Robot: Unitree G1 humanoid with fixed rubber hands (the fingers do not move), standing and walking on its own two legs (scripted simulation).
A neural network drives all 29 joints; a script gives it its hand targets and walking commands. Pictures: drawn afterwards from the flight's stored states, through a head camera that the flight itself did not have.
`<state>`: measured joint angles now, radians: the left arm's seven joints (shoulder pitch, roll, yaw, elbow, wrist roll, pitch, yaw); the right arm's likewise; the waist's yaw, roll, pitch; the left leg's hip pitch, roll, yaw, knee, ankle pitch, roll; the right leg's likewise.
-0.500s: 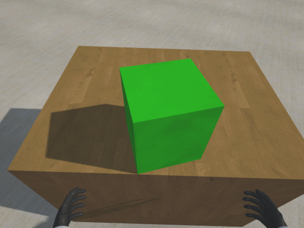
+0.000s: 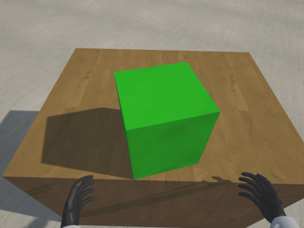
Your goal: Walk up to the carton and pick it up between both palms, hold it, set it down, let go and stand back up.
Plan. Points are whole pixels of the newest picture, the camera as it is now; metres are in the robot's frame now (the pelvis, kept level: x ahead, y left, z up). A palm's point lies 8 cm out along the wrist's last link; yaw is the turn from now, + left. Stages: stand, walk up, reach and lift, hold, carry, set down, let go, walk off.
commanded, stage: reach and lift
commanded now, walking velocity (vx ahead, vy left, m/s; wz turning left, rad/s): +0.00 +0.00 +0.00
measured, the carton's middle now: (159, 122) +0.41 +0.02 +0.05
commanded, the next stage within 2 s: none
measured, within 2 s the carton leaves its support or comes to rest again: neither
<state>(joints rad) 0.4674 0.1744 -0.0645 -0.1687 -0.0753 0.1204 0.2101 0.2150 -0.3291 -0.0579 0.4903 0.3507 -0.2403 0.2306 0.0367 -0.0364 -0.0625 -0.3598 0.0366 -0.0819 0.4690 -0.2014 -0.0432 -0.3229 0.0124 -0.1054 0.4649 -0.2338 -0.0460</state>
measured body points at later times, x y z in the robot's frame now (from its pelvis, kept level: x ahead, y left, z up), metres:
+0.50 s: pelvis -0.01 +0.00 +0.00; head +0.01 +0.01 +0.45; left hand +0.22 +0.19 +0.06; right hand +0.23 -0.25 +0.01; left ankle +0.02 +0.16 -0.74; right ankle +0.00 -0.09 -0.74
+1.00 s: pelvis -0.01 -0.01 +0.00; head +0.02 +0.00 +0.45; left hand +0.27 +0.19 +0.10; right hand +0.31 -0.24 +0.06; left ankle +0.02 +0.16 -0.74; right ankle +0.00 -0.09 -0.74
